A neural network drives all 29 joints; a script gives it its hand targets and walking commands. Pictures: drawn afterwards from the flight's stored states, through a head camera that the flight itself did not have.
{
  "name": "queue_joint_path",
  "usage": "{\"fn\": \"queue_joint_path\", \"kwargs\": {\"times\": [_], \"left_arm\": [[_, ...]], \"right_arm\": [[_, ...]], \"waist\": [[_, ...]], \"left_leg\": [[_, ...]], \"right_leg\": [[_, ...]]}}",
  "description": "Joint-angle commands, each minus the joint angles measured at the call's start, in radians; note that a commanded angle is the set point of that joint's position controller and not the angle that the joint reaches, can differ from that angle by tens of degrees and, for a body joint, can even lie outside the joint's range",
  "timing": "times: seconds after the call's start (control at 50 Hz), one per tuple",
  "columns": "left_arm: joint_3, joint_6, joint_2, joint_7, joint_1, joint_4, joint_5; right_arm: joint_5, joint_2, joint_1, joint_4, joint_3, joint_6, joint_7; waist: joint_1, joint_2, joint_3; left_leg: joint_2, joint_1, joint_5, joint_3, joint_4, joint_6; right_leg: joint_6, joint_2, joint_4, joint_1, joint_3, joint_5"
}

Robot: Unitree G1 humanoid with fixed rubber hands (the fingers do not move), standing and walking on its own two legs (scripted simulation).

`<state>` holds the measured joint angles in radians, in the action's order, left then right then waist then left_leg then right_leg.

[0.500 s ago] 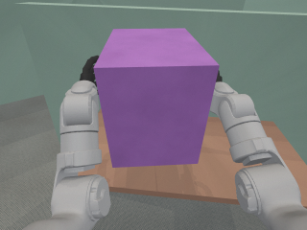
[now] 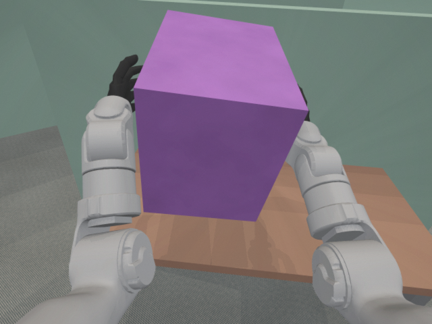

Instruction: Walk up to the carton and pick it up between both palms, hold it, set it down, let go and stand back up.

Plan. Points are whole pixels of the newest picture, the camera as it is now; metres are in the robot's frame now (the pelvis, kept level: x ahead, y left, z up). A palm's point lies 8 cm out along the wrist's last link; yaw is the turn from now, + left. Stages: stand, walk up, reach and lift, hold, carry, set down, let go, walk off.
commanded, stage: set down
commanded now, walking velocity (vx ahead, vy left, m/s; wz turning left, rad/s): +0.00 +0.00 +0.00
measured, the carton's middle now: (211, 114) +0.42 +0.00 +0.26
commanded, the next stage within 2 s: none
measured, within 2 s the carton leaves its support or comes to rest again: neither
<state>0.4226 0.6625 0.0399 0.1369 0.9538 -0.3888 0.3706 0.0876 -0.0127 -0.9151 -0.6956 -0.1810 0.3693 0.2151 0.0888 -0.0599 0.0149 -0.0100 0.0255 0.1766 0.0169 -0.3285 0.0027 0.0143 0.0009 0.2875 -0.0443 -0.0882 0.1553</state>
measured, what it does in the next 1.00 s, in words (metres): stands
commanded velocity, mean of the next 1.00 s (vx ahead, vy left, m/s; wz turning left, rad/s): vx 0.00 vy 0.00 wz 0.00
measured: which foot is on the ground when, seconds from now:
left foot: down 0.00-1.00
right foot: down 0.00-1.00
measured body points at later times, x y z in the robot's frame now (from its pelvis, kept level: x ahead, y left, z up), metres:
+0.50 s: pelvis +0.01 +0.02 +0.00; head -0.03 +0.07 +0.44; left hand +0.42 +0.15 +0.24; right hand +0.39 -0.15 +0.20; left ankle +0.02 +0.12 -0.75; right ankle +0.02 -0.10 -0.75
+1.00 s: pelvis +0.02 +0.03 +0.00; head -0.02 +0.08 +0.45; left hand +0.45 +0.15 +0.22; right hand +0.40 -0.15 +0.18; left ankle +0.02 +0.12 -0.75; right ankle +0.02 -0.10 -0.75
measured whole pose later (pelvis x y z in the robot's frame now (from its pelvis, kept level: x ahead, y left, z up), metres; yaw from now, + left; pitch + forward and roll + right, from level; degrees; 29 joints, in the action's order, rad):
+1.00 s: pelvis +0.02 +0.03 +0.00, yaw -1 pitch -9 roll -2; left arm 0.30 0.46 0.02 0.08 0.87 -0.53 0.31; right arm 0.01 0.03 -0.72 -0.70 -0.27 0.13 0.19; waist 0.10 -0.08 -0.06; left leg 0.02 0.02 0.23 -0.01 -0.36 -0.04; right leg -0.03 -0.02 0.24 -0.07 -0.07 0.15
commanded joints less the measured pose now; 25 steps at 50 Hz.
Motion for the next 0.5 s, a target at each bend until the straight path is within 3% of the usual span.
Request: {"fn": "queue_joint_path", "kwargs": {"times": [0.0,0.14,0.28,0.48], "left_arm": [[-0.290,-0.043,-0.407,0.161,0.541,-0.016,-0.090],[-0.410,-0.091,-0.488,0.129,0.488,0.041,-0.130],[-0.523,-0.118,-0.523,0.085,0.487,0.123,-0.173],[-0.496,-0.118,-0.521,0.075,0.462,0.061,-0.151]], "right_arm": [[0.045,0.441,-0.812,0.274,0.251,-0.163,-0.129],[0.048,0.434,-0.831,0.403,0.335,-0.283,-0.123],[0.058,0.431,-0.816,0.455,0.389,-0.321,-0.125],[0.056,0.405,-0.765,0.379,0.347,-0.306,-0.134]], "waist": [[-0.001,0.041,0.233],[0.019,0.055,0.326],[0.014,0.096,0.416],[0.009,0.104,0.378]], "left_leg": [[0.069,-0.045,-0.104,-0.076,0.074,-0.031],[0.062,0.046,-0.281,-0.080,0.011,-0.002],[0.053,0.111,-0.381,-0.067,-0.030,0.033],[0.045,0.122,-0.389,-0.060,-0.025,0.053]], "right_leg": [[-0.063,0.030,-0.047,-0.143,-0.018,-0.102],[-0.060,0.039,-0.030,-0.155,-0.037,-0.213],[-0.052,0.044,-0.012,-0.138,-0.039,-0.256],[-0.053,0.051,-0.020,-0.112,-0.041,-0.238]]}}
